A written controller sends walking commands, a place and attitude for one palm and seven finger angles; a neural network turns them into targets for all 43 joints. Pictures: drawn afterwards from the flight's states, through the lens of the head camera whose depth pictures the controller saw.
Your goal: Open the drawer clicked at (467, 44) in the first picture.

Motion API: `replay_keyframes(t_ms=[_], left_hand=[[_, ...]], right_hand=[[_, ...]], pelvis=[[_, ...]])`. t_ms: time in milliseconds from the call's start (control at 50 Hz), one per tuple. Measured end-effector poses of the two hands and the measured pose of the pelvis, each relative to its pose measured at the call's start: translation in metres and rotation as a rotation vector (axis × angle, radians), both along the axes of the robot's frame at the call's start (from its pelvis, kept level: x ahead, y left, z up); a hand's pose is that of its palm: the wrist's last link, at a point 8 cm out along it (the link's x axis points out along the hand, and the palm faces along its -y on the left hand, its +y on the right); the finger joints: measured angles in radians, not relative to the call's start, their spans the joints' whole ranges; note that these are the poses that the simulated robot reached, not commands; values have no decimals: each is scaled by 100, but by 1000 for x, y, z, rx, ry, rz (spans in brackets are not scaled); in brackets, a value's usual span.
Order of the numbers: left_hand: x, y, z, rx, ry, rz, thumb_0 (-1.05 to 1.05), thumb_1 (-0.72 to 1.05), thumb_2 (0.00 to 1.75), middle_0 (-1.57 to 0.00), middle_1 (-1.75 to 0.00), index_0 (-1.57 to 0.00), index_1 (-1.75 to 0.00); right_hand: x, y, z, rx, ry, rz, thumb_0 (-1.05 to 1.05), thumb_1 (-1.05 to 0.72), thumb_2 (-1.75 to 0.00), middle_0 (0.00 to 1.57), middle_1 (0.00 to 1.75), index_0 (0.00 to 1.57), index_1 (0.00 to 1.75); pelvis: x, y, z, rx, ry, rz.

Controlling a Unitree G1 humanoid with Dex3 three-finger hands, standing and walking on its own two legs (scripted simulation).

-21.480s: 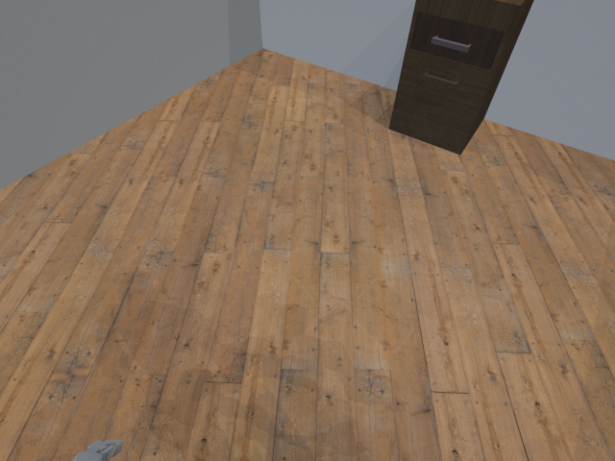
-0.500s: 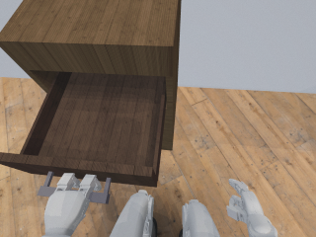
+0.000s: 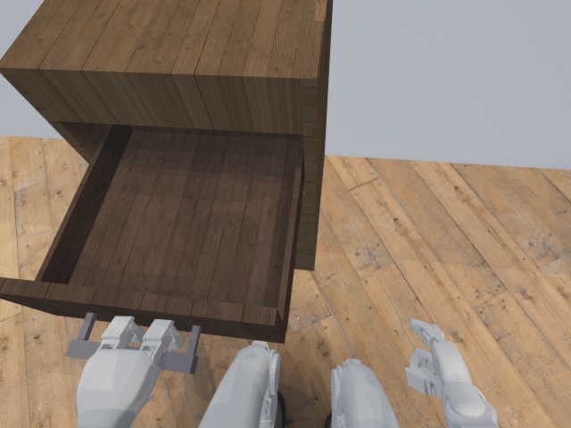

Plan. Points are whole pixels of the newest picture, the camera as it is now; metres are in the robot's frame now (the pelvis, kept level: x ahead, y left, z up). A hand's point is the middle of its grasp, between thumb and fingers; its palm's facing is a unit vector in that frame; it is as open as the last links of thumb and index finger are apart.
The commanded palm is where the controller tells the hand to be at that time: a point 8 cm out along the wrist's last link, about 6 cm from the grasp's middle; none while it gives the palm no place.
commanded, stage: pull the drawer open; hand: left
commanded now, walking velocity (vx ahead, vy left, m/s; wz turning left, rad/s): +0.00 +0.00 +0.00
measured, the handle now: (137, 340) +0.22 +0.24 -0.04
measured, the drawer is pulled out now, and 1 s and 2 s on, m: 0.28 0.28 0.28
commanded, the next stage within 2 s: open the thumb to release the handle in 0.16 s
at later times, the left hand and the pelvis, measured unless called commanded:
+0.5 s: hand (144, 384) +0.17 +0.22 -0.06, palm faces -0.14 -0.11 -0.98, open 6.7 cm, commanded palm +0.16 +0.22 -0.01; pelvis -0.01 +0.00 -0.01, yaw +1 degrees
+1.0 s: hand (138, 386) +0.17 +0.23 -0.06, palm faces -0.12 -0.10 -0.99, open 13.5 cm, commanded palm +0.16 +0.22 -0.01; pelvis -0.02 +0.01 +0.00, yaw +0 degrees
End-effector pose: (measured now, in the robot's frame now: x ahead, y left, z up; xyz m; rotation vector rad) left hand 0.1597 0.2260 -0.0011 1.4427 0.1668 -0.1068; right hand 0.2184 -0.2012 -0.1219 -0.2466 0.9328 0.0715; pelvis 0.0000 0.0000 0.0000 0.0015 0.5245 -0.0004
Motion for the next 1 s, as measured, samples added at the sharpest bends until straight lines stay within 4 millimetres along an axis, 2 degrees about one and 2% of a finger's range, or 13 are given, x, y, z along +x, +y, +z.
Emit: replay_keyframes(t_ms=[280, 420, 540, 780, 880, 1000], left_hand=[[-2, 0, 0, 3, 6, 0, 4, 68, 73, -32, -135, -42, -135], [-2, 1, -2, 18, -33, -6, 2, 63, 76, -34, -133, -43, -133], [-2, 0, -3, 18, -38, 0, 1, 41, 68, -33, -130, -43, -130], [-3, 0, -3, 19, -33, 3, 0, -27, 40, -29, -122, -41, -123], [-4, 0, -2, 14, -38, 10, 0, -40, 34, -29, -121, -39, -122], [-6, 6, -2, 29, -50, 21, 0, -46, 31, -30, -120, -35, -121]], right_hand=[[-4, -2, 0, -6, 2, -4, 1, -90, -90, 20, 30, 20, 30], [-7, -5, -8, -31, 9, 16, 1, -90, -90, 20, 30, 20, 30], [-16, -6, -6, -34, 14, 0, 1, -90, -90, 20, 30, 20, 30], [-31, -9, 3, -38, 3, -29, 1, -90, -90, 20, 30, 20, 30], [-34, -10, 6, -43, -6, -36, 1, -90, -90, 20, 30, 20, 30], [-34, -9, 6, -50, -9, -26, 1, -90, -90, 20, 30, 20, 30]], pelvis=[[-1, 1, 0, 0, -1, 0], [-6, 1, -5, -8, 2, 14], [-11, 1, -5, -10, -10, 17], [-17, 3, -1, -18, -29, 14], [-18, 5, 0, -19, -35, 11], [-20, 7, -1, -22, -34, 14]])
